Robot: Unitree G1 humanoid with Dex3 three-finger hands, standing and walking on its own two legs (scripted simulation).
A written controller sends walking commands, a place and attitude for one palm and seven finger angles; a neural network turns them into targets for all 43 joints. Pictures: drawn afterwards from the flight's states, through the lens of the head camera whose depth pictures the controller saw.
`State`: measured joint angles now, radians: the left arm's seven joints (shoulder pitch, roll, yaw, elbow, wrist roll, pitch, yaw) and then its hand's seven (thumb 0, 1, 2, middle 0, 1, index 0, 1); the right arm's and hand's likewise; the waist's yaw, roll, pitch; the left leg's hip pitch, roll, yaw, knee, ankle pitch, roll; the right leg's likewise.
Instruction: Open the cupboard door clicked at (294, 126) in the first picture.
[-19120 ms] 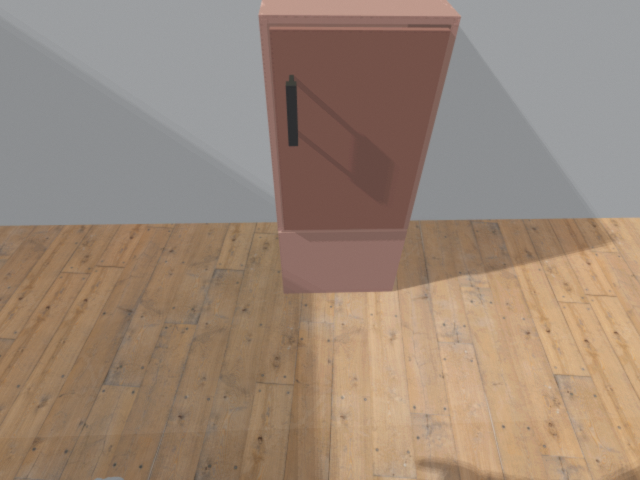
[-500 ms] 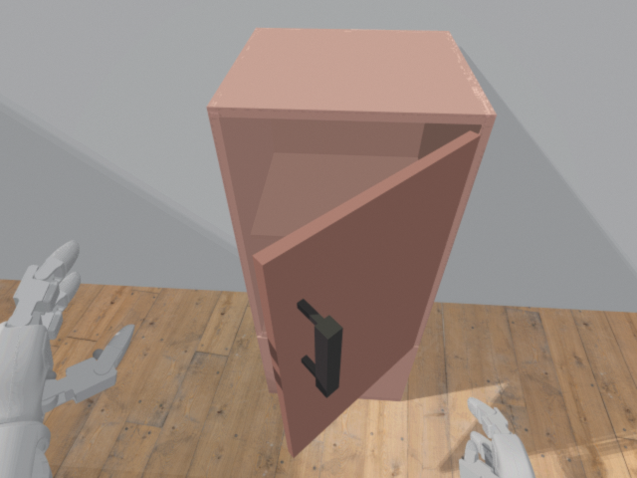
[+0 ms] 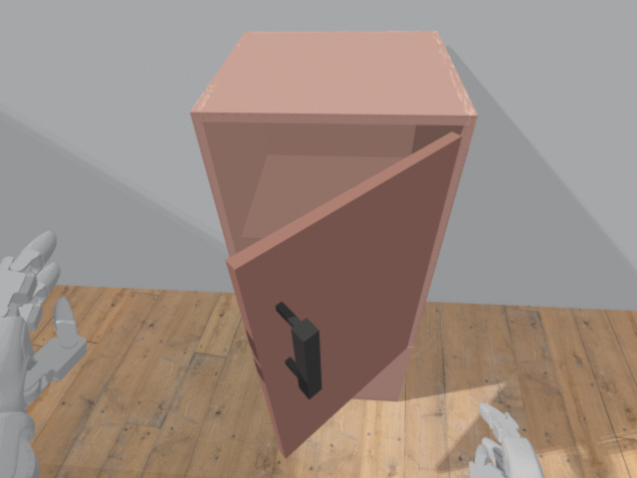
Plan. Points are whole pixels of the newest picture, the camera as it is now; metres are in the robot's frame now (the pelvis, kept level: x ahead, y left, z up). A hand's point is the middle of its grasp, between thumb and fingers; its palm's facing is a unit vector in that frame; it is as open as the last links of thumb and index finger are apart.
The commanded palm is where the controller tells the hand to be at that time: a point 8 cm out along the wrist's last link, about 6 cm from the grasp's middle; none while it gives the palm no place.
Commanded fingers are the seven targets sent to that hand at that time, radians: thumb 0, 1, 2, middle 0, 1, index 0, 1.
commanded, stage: step back with the hand held close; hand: left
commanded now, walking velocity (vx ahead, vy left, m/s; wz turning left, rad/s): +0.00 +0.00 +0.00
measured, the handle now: (297, 351) +0.27 +0.07 +0.02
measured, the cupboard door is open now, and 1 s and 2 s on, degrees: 45 45 45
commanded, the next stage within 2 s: stop stepping back and stand still in 1.18 s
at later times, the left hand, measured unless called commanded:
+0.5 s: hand (69, 359) +0.17 +0.26 +0.15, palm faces +0.34 -0.80 -0.50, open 7.4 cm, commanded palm +0.11 +0.31 +0.17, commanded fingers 0.00 0.90 0.90 -0.20 -0.30 -0.20 -0.30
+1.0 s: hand out of the picture +0.05 +0.30 +0.16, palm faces +0.49 -0.77 -0.41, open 7.4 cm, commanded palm -0.01 +0.34 +0.17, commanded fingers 0.00 0.90 0.90 -0.20 -0.30 -0.20 -0.30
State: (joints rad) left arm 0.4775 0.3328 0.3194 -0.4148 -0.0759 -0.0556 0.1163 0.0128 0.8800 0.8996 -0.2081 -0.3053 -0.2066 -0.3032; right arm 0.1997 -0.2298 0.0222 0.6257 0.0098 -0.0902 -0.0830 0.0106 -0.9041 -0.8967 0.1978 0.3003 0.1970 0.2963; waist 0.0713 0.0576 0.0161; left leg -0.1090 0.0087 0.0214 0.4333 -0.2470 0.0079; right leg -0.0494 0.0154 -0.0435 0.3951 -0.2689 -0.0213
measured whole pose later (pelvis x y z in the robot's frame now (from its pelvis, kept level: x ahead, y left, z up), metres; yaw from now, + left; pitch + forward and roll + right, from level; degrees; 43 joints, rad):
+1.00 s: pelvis -0.13 +0.03 -0.02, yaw +3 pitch -1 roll -1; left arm 0.54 0.38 0.41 -0.56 -0.03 -0.20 0.16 0.01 0.88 0.90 -0.21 -0.31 -0.21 -0.30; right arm 0.21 -0.20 0.00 0.62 0.00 -0.05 -0.06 0.01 -0.90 -0.90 0.20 0.30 0.20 0.30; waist 0.02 -0.02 0.04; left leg -0.44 -0.02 0.01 0.76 -0.36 0.01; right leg -0.36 0.02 0.03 0.58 -0.20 0.01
